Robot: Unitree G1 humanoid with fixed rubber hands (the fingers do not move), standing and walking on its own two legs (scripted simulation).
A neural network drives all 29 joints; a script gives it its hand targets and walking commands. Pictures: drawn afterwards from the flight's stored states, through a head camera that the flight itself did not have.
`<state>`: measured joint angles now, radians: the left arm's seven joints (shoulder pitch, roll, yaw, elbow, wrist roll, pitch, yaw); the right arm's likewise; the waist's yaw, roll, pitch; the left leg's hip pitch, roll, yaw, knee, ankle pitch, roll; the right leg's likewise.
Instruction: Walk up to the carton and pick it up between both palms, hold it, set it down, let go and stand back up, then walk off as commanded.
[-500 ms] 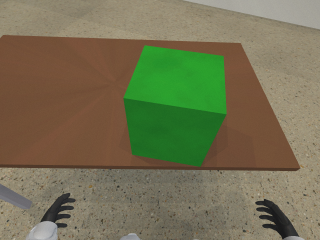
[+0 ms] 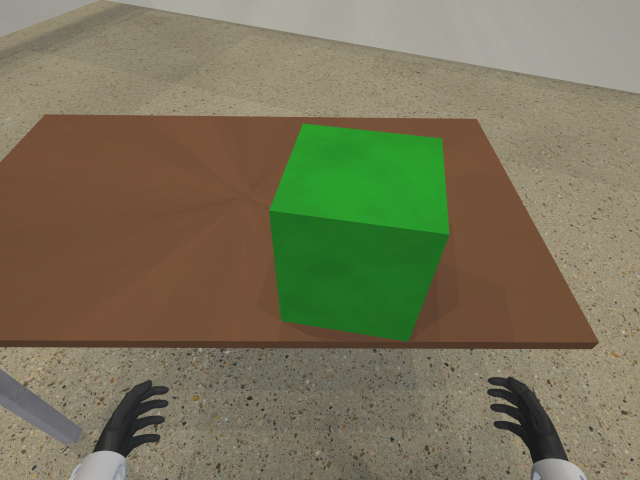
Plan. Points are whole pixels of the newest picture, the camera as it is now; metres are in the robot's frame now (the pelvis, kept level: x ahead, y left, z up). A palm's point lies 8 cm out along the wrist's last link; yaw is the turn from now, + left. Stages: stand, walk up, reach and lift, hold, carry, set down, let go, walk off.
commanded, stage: reach and lift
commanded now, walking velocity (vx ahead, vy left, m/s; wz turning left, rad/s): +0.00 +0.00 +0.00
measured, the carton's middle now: (356, 234) +0.47 -0.03 +0.03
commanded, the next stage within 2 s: none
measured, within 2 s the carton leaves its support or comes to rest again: neither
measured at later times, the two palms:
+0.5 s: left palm (129, 392) +0.23 +0.25 +0.02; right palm (525, 411) +0.21 -0.20 +0.02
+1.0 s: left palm (159, 337) +0.29 +0.22 +0.04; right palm (522, 361) +0.25 -0.20 +0.05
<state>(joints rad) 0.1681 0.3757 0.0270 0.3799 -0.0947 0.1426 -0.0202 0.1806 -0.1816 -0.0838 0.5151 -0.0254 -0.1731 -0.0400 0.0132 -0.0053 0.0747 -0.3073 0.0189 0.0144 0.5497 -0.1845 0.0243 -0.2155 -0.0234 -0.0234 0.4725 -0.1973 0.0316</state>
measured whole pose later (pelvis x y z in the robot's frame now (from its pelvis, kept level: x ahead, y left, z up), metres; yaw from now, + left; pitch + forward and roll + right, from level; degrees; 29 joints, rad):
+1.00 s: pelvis +0.05 +0.00 +0.01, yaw -2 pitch -1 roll -2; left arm 0.17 0.37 0.00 -0.01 -0.33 0.15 -0.06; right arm 0.28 -0.11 0.00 -0.13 0.13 0.16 -0.21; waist 0.01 -0.01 0.03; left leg -0.27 0.02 0.04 0.52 -0.24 0.03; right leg -0.19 -0.02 0.01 0.43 -0.24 0.04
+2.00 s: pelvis +0.05 +0.00 +0.01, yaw -2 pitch +0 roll -1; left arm -0.41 0.38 0.01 0.07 -0.28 0.57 -0.06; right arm -0.25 -0.11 -0.13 0.02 0.16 0.45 -0.22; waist 0.00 -0.02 0.02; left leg -0.27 0.02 0.04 0.50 -0.23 0.02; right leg -0.19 -0.02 0.01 0.41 -0.23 0.04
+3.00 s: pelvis +0.05 +0.00 +0.01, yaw -2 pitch +1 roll -2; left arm -0.96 0.41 -0.02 1.05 -0.28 0.18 -0.03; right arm -0.78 -0.14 -0.14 0.91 0.17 0.16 -0.22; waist -0.08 -0.02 0.00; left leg -0.28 0.02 0.04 0.50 -0.23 0.02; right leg -0.19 -0.02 0.01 0.40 -0.22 0.04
